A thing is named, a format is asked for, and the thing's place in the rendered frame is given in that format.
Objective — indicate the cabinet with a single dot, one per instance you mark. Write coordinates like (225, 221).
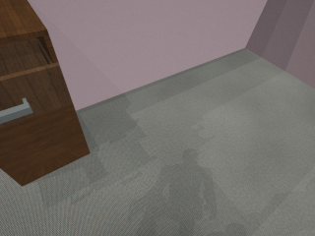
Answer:
(35, 147)

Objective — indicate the drawer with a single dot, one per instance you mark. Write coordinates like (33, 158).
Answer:
(26, 71)

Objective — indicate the handle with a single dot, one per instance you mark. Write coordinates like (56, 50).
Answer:
(15, 112)

